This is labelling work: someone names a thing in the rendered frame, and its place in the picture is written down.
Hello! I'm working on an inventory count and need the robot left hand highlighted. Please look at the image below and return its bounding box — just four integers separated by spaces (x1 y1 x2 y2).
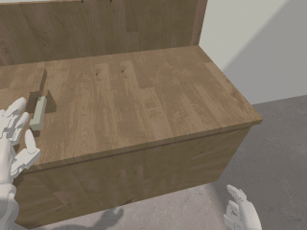
0 97 41 184

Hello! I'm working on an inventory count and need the tap lever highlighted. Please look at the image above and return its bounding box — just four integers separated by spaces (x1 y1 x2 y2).
29 96 47 131

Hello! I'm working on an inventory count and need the counter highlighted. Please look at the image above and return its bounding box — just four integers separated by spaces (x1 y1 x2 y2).
0 0 264 230

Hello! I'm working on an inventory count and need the robot right hand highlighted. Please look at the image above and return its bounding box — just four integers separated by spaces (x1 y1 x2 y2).
224 184 262 230

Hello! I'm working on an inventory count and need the robot left forearm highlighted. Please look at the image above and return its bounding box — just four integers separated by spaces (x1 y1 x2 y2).
0 183 19 230

